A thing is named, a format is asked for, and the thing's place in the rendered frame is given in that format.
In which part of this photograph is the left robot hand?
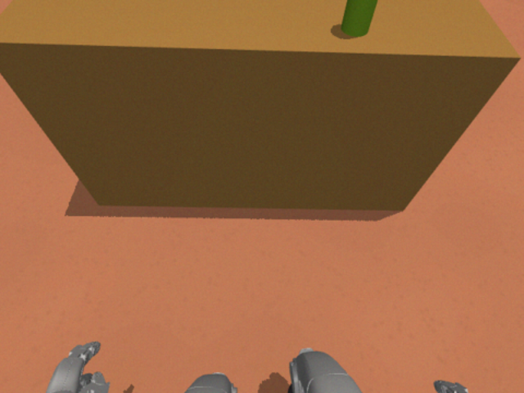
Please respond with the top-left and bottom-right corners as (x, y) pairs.
(46, 341), (110, 393)

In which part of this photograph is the bottle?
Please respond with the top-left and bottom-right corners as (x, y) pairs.
(341, 0), (377, 37)

